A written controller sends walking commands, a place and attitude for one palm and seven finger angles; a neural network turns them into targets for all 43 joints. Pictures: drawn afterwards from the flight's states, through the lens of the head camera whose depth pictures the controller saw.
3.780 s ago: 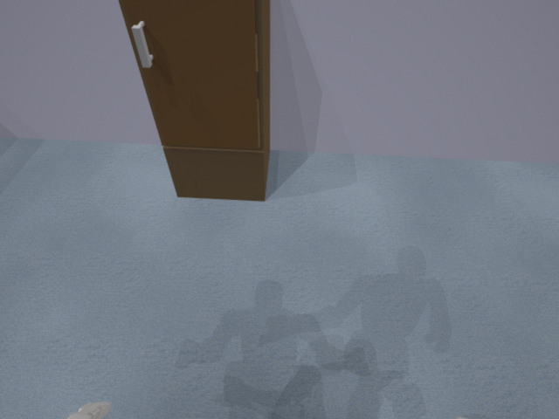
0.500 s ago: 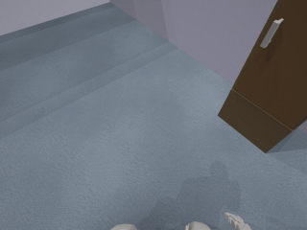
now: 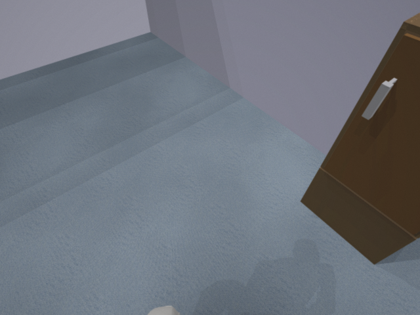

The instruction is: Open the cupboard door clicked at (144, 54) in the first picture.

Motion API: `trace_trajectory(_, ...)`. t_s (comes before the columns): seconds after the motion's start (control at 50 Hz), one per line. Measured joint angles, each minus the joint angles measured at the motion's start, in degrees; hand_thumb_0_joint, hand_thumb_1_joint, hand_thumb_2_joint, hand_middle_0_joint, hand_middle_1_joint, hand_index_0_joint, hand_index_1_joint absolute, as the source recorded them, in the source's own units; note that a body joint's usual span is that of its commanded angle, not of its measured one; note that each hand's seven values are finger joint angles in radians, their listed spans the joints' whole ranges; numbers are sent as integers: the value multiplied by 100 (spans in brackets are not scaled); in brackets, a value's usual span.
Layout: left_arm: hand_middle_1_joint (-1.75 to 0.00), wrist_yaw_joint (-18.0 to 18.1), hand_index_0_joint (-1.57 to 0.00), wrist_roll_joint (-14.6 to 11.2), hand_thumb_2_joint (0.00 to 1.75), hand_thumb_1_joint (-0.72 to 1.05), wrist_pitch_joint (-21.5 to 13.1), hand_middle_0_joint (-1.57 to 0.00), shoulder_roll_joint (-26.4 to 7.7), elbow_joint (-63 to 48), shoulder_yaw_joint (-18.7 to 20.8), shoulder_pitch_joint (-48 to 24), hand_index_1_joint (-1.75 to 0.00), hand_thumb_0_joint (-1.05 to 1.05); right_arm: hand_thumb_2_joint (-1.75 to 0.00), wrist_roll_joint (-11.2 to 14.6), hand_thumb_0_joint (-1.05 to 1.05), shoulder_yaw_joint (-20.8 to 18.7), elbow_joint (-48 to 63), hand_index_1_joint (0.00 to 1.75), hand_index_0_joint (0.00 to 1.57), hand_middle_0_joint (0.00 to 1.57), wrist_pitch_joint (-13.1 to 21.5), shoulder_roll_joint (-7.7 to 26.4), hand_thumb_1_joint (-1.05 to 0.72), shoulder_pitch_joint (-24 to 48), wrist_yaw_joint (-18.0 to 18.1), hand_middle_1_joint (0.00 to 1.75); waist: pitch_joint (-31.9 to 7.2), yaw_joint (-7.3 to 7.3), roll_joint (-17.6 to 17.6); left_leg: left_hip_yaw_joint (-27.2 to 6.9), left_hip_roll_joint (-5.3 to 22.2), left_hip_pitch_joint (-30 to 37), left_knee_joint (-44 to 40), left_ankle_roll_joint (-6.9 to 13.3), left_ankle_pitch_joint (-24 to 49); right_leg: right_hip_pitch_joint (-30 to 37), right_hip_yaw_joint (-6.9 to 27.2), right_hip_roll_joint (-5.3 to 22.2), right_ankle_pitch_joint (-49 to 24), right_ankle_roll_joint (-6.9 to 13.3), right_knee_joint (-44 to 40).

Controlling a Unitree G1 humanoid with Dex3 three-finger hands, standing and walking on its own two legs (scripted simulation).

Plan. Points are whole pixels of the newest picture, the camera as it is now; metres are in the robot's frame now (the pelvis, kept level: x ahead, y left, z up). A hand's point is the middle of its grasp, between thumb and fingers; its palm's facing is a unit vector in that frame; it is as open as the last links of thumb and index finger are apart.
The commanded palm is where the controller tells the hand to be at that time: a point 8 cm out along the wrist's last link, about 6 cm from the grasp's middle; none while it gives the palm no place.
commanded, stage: turn to face it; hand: left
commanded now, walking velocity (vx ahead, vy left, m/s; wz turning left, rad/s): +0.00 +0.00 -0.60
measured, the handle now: (380, 98) +0.72 -0.48 +0.00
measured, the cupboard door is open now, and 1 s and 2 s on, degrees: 0 0 0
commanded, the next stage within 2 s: take the last steps up to it in 1.22 s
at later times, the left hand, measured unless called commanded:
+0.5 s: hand (136, 274) +0.23 +0.19 -0.15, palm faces -0.28 -0.93 -0.25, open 7.4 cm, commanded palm none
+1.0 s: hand (150, 269) +0.24 +0.16 -0.18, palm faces -0.51 -0.84 -0.19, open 7.4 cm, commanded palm none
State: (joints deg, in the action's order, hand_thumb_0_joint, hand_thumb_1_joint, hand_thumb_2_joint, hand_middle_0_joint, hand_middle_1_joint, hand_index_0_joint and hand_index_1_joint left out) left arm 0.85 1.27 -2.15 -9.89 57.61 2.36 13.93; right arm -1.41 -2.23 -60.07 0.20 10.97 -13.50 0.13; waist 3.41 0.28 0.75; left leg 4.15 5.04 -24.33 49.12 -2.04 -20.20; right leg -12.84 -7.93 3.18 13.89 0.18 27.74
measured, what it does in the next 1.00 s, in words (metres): steps on the spot, turning right: left foot, then right foot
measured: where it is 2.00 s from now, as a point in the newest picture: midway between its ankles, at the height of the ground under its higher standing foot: outside the picture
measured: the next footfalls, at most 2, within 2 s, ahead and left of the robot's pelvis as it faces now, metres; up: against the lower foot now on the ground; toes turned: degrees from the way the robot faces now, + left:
left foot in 0.10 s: +0.13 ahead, +0.13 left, +0.00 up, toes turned +4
right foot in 0.54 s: +0.08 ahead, -0.12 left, +0.00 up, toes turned -27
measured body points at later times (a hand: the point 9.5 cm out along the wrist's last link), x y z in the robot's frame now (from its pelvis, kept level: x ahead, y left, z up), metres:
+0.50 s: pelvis +0.06 +0.02 +0.00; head +0.08 +0.00 +0.44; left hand +0.24 +0.23 -0.14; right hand +0.04 -0.23 -0.15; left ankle +0.09 +0.12 -0.74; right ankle +0.04 -0.10 -0.72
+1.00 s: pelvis +0.06 +0.04 -0.01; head +0.10 +0.05 +0.44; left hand +0.27 +0.21 -0.16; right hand +0.00 -0.23 -0.13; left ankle +0.13 +0.12 -0.74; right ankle +0.03 -0.09 -0.71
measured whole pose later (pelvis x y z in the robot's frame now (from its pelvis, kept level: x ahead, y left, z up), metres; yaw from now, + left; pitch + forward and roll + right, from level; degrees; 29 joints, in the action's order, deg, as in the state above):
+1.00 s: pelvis +0.06 +0.04 -0.01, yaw -34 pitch +0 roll -1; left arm -1.1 1.0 5.1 -14.5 52.0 4.4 9.9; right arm -1.2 -1.6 -50.8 -1.1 12.1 -10.1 1.2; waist 3.8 -0.3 -3.3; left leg 5.2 3.0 -16.7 33.9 0.4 -16.7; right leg -25.0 4.1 -3.3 22.5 -1.0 44.7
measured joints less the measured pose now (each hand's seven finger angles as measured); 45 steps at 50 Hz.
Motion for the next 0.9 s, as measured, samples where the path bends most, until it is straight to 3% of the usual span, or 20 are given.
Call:
trace_trajectory(0.08, -30, -55, -20, -37, 90, 93, 229, -20, -51, 234, 65, 265, -30, -1, -89, 30, 0, 54, 123, 30, 20, 20, 49, -108, -91, 277, 51, 29, 40, -128, -55, 132, 12, 378, -1351, -103, 591, 55, 269, -109, 230, -139, 206)
trace_trajectory(0.12, -30, -70, -20, -70, 90, 93, 370, -20, -108, 319, 118, 346, -30, 0, -89, 17, 0, 72, 144, 30, 20, 20, 103, -183, -92, 361, 71, 29, 37, -166, -212, 318, -28, 537, -1475, 158, 696, -51, 451, -72, 540, -181, 620)
trace_trajectory(0.16, -30, -79, -20, -73, 90, 92, 509, -20, -135, 364, 155, 351, -30, 0, -89, -9, 0, 105, 201, 30, 20, 20, 113, -235, -92, 415, 87, 29, 21, -206, -257, 507, 37, 632, -1402, 346, 484, -412, 530, -134, 1380, -194, 1653)
trace_trajectory(0.22, -30, -138, -20, -45, 90, 92, 583, -20, -174, 315, 222, 236, -30, 0, -89, -15, 0, 83, 307, 30, 21, 20, 111, -245, -92, 454, 146, 29, 51, -168, -238, 703, 109, 882, -1669, 396, 483, -934, 470, -154, 1528, -223, 3044)
trace_trajectory(0.26, -30, -166, -20, -42, 90, 92, 589, -19, -206, 204, 257, 127, -30, 0, -89, -18, -1, 73, 332, 30, 21, 20, 90, -220, -92, 471, 143, 29, 69, -176, -234, 848, 136, 1042, -1882, 402, 550, -1138, 408, -105, 1366, -264, 3379)
trace_trajectory(0.32, -30, -184, -20, -36, 90, 91, 621, -19, -243, 6, 293, -57, -30, 0, -89, -19, 0, 37, 348, 30, 21, 20, 55, -178, -92, 469, 126, 29, 82, -163, -193, 1063, 198, 1217, -2073, 392, 582, -1240, 323, -28, 1211, -325, 3271)
trace_trajectory(0.42, -30, -207, -20, -8, 90, 91, 657, -19, -296, -302, 317, -402, -30, 0, -89, -35, 0, -56, 366, 30, 21, 20, -10, -96, -91, 405, 76, 29, 135, -49, -81, 1401, 344, 1354, -2039, 309, 483, -1072, 240, 54, 1062, -326, 2397)
trace_trajectory(0.5, -30, -218, -20, 10, 90, 91, 593, -19, -325, -539, 297, -615, -30, 0, -89, -48, 0, -143, 374, 30, 21, 20, -83, 28, -90, 302, 21, 29, 189, 57, 66, 1652, 559, 1332, -1653, 165, 242, -711, 162, 6, 817, -225, 1465)
trace_trajectory(0.54, -30, -222, -20, 22, 90, 91, 494, -19, -384, -685, 262, -646, -30, 0, -89, -31, 0, -170, 421, 30, 21, 20, -133, 100, -90, 166, -9, 30, 144, 88, 80, 1702, 682, 1151, -1145, 55, -2, -415, 153, -4, 94, -75, 754)
trace_trajectory(0.56, -30, -194, -20, 22, 90, 91, 421, -19, -373, -715, 248, -692, -30, 0, -89, -18, 0, -184, 431, 30, 21, 20, -186, 167, -90, 148, -16, 29, 162, 91, 157, 1459, 719, 923, -638, -26, -386, -498, 163, -61, 56, 32, 865)
trace_trajectory(0.6, -30, -139, -20, -14, 90, 91, 353, -19, -318, -772, 183, -736, -30, 0, -89, 17, 0, -195, 436, 30, 21, 20, -339, 291, -90, 171, 23, 29, 224, 101, 280, 719, 538, 408, 482, -111, -949, -593, 196, -157, 319, 169, 1082)
trace_trajectory(0.64, -30, -96, -20, -25, 90, 91, 375, -19, -280, -811, 147, -693, -30, 0, -89, 22, 0, -195, 448, 30, 20, 20, -424, 351, -90, 224, 47, 29, 233, 72, 282, 267, 331, 27, 1228, -165, -881, -566, 314, -233, 338, 210, 945)
trace_trajectory(0.68, -30, -75, -20, -24, 90, 91, 428, -20, -261, -795, 121, -639, -30, 0, -89, 9, 0, -180, 505, 30, 20, 20, -426, 372, -90, 268, 45, 29, 214, 70, 240, 61, 228, -180, 1417, -228, -601, -504, 433, -296, 167, 182, 688)
trace_trajectory(0.78, -30, -116, -20, -15, 90, 91, 477, -20, -261, -705, 70, -517, -30, 0, -89, 15, 0, -123, 694, 30, 20, 20, -374, 346, -90, 375, 42, 29, 149, 43, 52, -129, 76, -201, 791, -304, -334, -475, 734, -414, -128, 205, 298)
trace_trajectory(0.9, -30, -164, -20, -3, 90, 90, 569, -20, -314, -647, 99, -421, -30, 0, -89, 67, 0, -51, 853, 30, 20, 20, -284, 276, -90, 475, 71, 29, 83, -63, -171, -160, -156, 356, -614, -203, -286, -644, 1085, -561, -248, 81, 303)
